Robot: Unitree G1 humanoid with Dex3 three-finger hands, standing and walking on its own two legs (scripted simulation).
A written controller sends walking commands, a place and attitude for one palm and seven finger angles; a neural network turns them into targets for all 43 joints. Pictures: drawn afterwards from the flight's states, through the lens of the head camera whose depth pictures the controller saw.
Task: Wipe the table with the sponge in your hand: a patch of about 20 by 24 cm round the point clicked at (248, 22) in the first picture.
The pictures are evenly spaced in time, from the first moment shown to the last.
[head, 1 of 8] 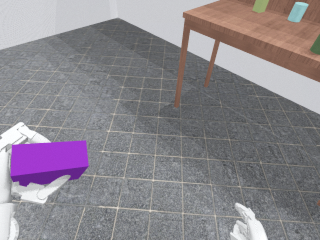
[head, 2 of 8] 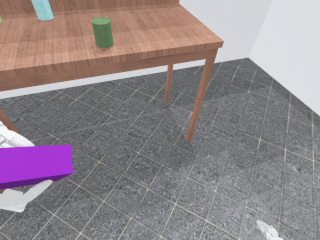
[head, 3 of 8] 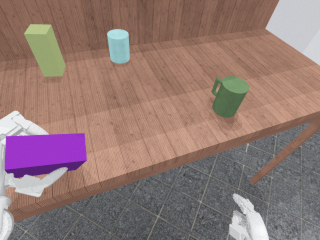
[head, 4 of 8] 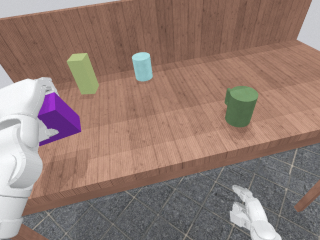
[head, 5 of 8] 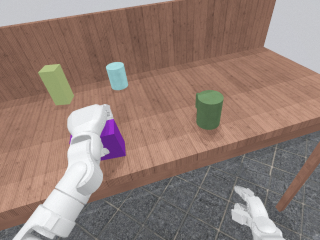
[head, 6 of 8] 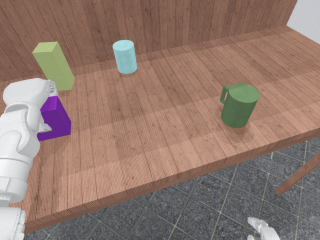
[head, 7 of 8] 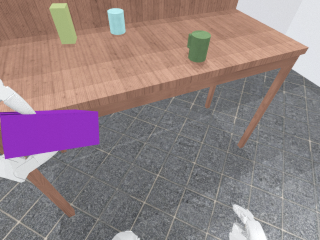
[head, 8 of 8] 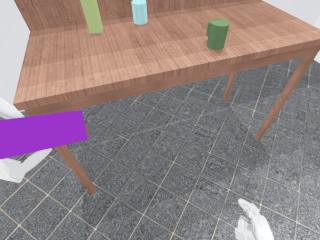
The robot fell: no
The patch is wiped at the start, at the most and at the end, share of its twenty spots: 0.00 1.00 1.00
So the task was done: yes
